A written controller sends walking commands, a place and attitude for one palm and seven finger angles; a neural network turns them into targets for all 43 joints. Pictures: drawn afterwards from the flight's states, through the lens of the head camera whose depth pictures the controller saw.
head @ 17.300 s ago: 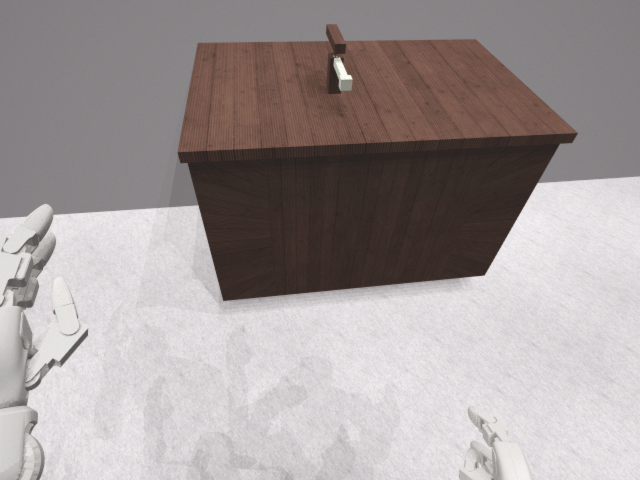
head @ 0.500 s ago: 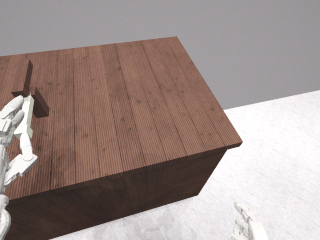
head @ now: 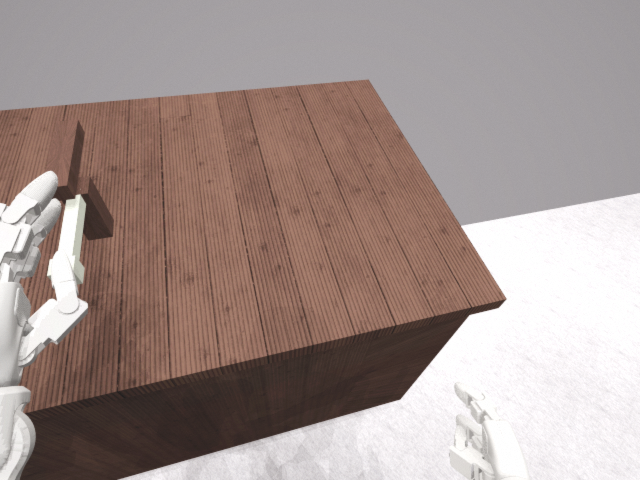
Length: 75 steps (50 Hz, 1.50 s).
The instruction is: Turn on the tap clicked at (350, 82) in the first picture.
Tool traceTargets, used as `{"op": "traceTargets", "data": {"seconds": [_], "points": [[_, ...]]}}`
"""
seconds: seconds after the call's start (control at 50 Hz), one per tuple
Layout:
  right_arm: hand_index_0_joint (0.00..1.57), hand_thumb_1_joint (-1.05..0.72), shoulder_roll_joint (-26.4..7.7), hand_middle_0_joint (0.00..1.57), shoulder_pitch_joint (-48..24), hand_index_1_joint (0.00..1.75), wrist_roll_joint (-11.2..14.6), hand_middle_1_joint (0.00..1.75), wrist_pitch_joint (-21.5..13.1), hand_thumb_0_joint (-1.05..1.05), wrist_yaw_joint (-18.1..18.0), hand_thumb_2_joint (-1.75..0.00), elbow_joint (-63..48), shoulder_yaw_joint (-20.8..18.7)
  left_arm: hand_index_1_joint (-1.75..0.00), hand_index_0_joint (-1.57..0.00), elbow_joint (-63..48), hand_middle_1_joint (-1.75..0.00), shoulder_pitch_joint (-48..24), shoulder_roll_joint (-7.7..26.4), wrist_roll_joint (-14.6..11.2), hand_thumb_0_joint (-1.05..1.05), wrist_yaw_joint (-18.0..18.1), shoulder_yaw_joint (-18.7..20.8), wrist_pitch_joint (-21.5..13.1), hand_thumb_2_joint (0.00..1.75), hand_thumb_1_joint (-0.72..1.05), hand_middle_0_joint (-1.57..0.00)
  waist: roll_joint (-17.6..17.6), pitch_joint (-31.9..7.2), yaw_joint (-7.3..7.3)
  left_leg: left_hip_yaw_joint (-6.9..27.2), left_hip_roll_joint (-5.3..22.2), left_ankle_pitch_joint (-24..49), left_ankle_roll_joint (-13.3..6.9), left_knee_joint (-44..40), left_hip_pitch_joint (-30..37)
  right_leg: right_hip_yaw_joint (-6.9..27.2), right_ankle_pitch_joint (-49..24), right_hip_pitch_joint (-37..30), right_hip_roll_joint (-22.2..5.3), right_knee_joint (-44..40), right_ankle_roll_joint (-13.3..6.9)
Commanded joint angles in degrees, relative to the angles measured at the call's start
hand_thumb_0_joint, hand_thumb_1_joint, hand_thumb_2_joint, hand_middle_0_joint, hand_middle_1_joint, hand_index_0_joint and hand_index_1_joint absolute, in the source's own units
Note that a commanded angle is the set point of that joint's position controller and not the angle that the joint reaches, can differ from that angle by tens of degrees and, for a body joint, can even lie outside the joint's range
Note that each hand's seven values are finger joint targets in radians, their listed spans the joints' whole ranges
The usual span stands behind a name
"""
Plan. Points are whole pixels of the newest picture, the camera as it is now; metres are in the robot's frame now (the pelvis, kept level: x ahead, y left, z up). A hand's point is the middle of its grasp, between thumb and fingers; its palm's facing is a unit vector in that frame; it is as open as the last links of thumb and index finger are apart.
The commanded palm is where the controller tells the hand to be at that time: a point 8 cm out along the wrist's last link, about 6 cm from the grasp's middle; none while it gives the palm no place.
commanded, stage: come to a stop and stand still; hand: left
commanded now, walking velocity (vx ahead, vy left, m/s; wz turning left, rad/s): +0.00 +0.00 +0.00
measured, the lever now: (66, 271) +0.31 +0.35 +0.05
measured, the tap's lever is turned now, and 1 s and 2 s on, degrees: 0 0 0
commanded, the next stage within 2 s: look again from close up in 1.00 s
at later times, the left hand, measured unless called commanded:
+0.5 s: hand (91, 299) +0.22 +0.22 +0.18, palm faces +0.34 -0.86 -0.38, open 7.4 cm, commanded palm +0.15 +0.28 +0.18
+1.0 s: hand (98, 320) +0.21 +0.23 +0.15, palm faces +0.36 -0.86 -0.36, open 7.4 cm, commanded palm +0.15 +0.26 +0.18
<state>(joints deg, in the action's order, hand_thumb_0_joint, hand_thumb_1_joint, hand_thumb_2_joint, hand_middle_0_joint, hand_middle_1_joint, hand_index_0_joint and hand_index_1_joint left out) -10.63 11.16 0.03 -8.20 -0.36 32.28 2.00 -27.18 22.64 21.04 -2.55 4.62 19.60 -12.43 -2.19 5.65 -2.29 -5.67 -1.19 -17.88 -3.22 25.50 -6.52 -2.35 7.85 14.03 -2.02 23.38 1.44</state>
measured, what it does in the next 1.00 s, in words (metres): stands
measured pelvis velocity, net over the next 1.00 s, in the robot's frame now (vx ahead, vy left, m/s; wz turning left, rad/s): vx -0.02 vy -0.02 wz -0.02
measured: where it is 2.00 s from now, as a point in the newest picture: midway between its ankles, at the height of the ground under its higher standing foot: outside the picture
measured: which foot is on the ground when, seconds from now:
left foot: down 0.00-1.00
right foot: down 0.00-1.00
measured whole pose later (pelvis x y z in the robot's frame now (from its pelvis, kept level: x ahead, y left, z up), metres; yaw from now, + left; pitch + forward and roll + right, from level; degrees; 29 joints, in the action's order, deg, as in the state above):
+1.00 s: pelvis -0.02 -0.02 +0.00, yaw -1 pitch -1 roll +0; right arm -12.4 12.9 0.2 -9.4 -1.5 32.8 0.8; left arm -21.4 21.6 20.0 -1.8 5.6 19.4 -13.5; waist -1.2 3.3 -1.0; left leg -6.4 0.2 -16.1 -2.2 25.2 -8.1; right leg -3.7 6.0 14.8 -0.8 22.0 -0.4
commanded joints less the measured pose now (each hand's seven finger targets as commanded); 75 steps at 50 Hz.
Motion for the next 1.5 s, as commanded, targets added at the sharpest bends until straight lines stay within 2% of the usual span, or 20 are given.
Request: {"op": "traceTargets", "data": {"seconds": [0.0,0.22,0.24,0.26,0.28,0.32,0.34,0.38,0.42,0.46,0.48,0.52,0.58,0.7,0.76,0.88,1.06,1.08,1.24,1.48], "points": [[0.2,-0.9,-7.7,0.2,-3.3,0.3,0.3,0.3,-2.5,0.0,-0.8,-0.9,-8.4,-3.4,-0.3,-0.2,-11.5,-0.3,-3.9,9.1,-0.3,0.0,1.1,6.9,-3.9,0.9,0.9,-0.2,5.8,-11.6,0.52,5.2,6.1,22.1,5.3,-5.9,-4.0,1.5,-14.3,-10.8,-1.0,1.6,-2.5],[0.2,-0.9,-8.0,0.2,-3.6,0.3,0.5,0.3,-1.5,0.0,-0.7,-0.9,-8.8,-3.8,-0.3,-0.2,-11.3,-0.3,-4.8,8.7,-0.1,0.0,1.0,5.6,-3.8,0.9,0.9,-0.2,6.3,-9.4,0.49,5.8,6.9,19.4,6.1,-7.6,-5.5,1.0,-10.8,-10.4,-0.7,1.5,-2.3],[0.2,-0.9,-10.5,0.2,3.3,0.3,-4.3,0.3,-4.6,0.0,-0.4,-0.9,-6.6,-3.2,-0.3,-0.2,-26.6,-0.3,-66.8,52.2,11.7,0.0,1.3,37.7,-9.0,0.9,0.9,-0.2,8.3,-5.5,0.74,5.6,8.6,20.6,1.4,2.1,-20.5,0.3,-7.9,-13.0,1.9,9.3,-3.4],[0.2,-0.9,-1.6,0.2,-1.1,0.3,-1.1,0.3,-5.0,0.0,0.2,-0.9,-2.9,-2.0,-0.3,-0.2,8.8,-0.3,-30.8,17.5,3.8,0.0,-1.6,16.0,-6.8,0.9,0.9,-0.2,5.4,-14.9,-0.59,8.3,5.8,28.8,4.5,-1.3,-7.0,0.5,-10.9,-5.3,-2.7,5.0,-6.7],[0.2,-0.9,-5.8,0.2,-1.2,0.3,0.9,0.3,-3.9,0.0,1.1,-0.9,-7.5,-4.4,-0.3,-0.2,-0.7,-0.3,-18.1,12.9,0.9,0.0,-0.8,12.4,-5.8,0.9,0.9,-0.2,16.2,-16.0,-0.02,4.6,5.8,43.3,8.5,-2.5,4.7,-0.2,-13.4,-5.2,0.7,9.5,-6.0],[0.2,-0.9,-7.0,0.2,1.1,0.3,0.1,0.3,-5.1,0.0,1.7,-0.9,-8.8,-5.3,-0.3,-0.2,-6.0,-0.3,-14.5,9.8,0.9,0.0,-1.4,6.6,-6.1,0.9,0.9,-0.2,22.2,-16.5,0.26,5.9,9.9,49.9,5.9,-0.1,9.0,-0.7,3.2,2.2,0.0,12.7,-4.5],[0.2,-0.9,-7.0,0.2,0.1,0.3,0.2,0.3,-4.8,0.0,2.6,-0.9,-9.1,-5.2,-0.3,-0.2,-8.7,-0.3,-9.0,7.9,0.3,0.0,-1.4,5.4,-5.8,0.9,0.9,-0.2,21.4,-14.9,0.24,5.1,10.2,49.0,5.4,0.3,7.9,-1.1,2.8,0.7,-0.3,11.5,-4.3],[0.2,-0.9,-6.5,0.2,-1.5,0.3,1.0,0.3,-4.6,0.0,3.5,-0.9,-9.7,-4.2,-0.3,-0.2,-11.0,-0.3,-2.9,4.3,-0.4,0.0,-1.1,2.6,-5.3,0.9,0.9,-0.2,13.0,-12.7,0.14,3.8,8.9,44.6,5.6,1.2,1.2,-2.0,-6.0,-6.0,-0.1,7.6,-4.1],[0.2,-0.9,-8.2,0.2,-1.5,0.3,1.1,0.3,-4.1,0.0,3.0,-0.9,-9.9,-4.2,-0.3,-0.2,-8.8,-0.3,-2.2,6.8,-0.4,0.0,-0.5,4.5,-4.9,0.9,0.9,-0.2,-0.8,-11.4,0.12,4.4,6.9,32.2,6.0,4.3,-8.4,0.7,-17.8,-13.0,-1.8,4.0,-4.8],[0.2,-0.9,-8.3,0.2,-1.8,0.3,1.3,0.3,-3.7,0.0,1.3,-0.9,-9.1,-4.6,-0.3,-0.2,-4.3,-0.3,-3.5,9.4,-1.1,0.0,0.6,8.0,-4.6,0.9,0.9,-0.2,-12.0,-9.9,1.09,5.0,4.1,14.5,5.7,3.5,-7.3,5.1,-15.5,-7.5,-5.6,0.8,-6.1],[0.2,-0.9,-8.4,0.2,-3.2,0.3,1.6,0.3,-2.8,0.0,0.3,-0.9,-8.8,-4.7,-0.3,-0.2,-4.7,-0.3,-3.9,13.0,-1.2,0.0,1.5,12.2,-4.3,0.9,0.9,-0.2,-9.7,-9.3,1.1,5.1,3.6,11.2,5.7,0.4,-5.4,5.2,-10.3,-4.4,-5.3,0.8,-5.8],[0.2,-0.9,-7.6,0.2,-4.2,0.3,1.3,0.3,-2.0,0.0,-1.0,-0.9,-9.5,-4.0,-0.3,-0.2,-3.4,-0.3,-3.8,12.0,-1.9,0.0,1.3,12.2,-4.9,0.9,0.9,-0.2,-3.2,-7.6,0.76,5.5,4.6,3.8,3.3,-4.3,-6.5,6.0,3.5,-2.4,-3.9,-1.7,-3.6],[0.2,-0.9,-7.0,0.2,-5.2,0.3,1.1,0.3,-2.1,0.0,-1.9,-0.9,-9.4,-3.1,-0.3,-0.2,-9.5,-0.3,-8.7,13.0,-1.3,0.0,1.4,12.3,-6.0,0.9,0.9,-0.2,9.2,-7.0,0.66,6.3,6.1,-1.5,1.9,-8.3,-10.2,5.0,5.8,-5.7,-2.5,-0.1,-2.9],[0.2,-0.9,-7.8,0.2,-2.8,0.3,0.5,0.3,-4.8,0.0,-1.8,-0.9,-8.5,-3.4,-0.3,-0.2,-10.4,-0.3,-9.2,7.6,0.1,0.0,1.6,4.8,-5.6,0.9,0.9,-0.2,2.4,-8.9,0.4,4.0,3.9,-2.5,1.4,-4.8,-7.3,7.2,10.9,-5.5,-3.1,-6.5,-2.5],[0.2,-0.9,-8.5,0.2,-1.6,0.3,0.4,0.3,-5.4,0.0,-1.6,-0.9,-7.6,-4.0,-0.3,-0.2,-8.6,-0.3,-8.0,7.3,0.7,0.0,2.0,4.3,-5.1,0.9,0.9,-0.2,0.9,-8.4,0.47,4.2,3.7,-0.8,1.6,-3.9,-6.1,8.8,12.3,-3.8,-3.7,-8.6,-2.9],[0.2,-0.9,-8.2,0.2,-2.7,0.3,0.8,0.3,-4.4,0.0,-1.7,-0.9,-7.5,-3.8,-0.3,-0.2,-5.8,-0.3,-5.9,9.5,0.9,0.0,2.3,7.2,-4.7,0.9,0.9,-0.2,3.2,-7.2,0.54,5.1,4.8,2.7,2.1,-6.7,-7.8,6.3,6.1,-5.5,-2.5,-6.3,-2.6],[0.2,-0.9,-8.2,0.2,-2.3,0.3,0.6,0.3,-4.5,0.0,-1.0,-0.9,-8.7,-4.3,-0.3,-0.2,-12.0,-0.3,-2.8,9.4,0.0,0.0,1.8,7.2,-5.0,0.9,0.9,-0.2,3.3,-11.8,0.43,5.1,5.4,12.8,2.7,-5.0,-6.9,4.0,-10.9,-12.2,-2.4,-1.3,-2.6],[0.2,-0.9,-8.0,0.2,-3.1,0.3,0.7,0.3,-4.5,0.0,-1.0,-0.9,-8.4,-4.0,-0.3,-0.2,-13.0,-0.3,-2.7,10.0,0.1,0.0,1.9,7.7,-5.0,0.9,0.9,-0.2,5.5,-11.9,0.62,5.0,5.2,14.4,3.0,-5.0,-5.9,3.8,-11.9,-11.6,-2.3,-0.9,-2.7],[0.2,-0.9,-8.4,0.2,-2.3,0.3,0.6,0.3,-3.6,0.0,-1.1,-0.9,-8.1,-4.5,-0.3,-0.2,-11.0,-0.3,-2.9,8.8,0.0,0.0,1.7,7.0,-4.5,0.9,0.9,-0.2,4.2,-11.3,0.76,5.7,6.5,18.8,4.4,-5.5,-5.6,2.3,-14.7,-11.7,-1.8,1.0,-2.5],[0.2,-0.9,-7.9,0.2,-4.2,0.3,0.7,0.3,-2.3,0.0,-1.2,-0.9,-8.7,-4.3,-0.3,-0.2,-14.8,-0.3,-3.2,9.5,-0.1,0.0,2.0,7.2,-4.1,0.9,0.9,-0.2,8.2,-10.5,0.83,6.0,6.6,23.4,6.6,-6.4,-4.8,0.6,-13.2,-11.1,-1.1,2.4,-2.7]]}}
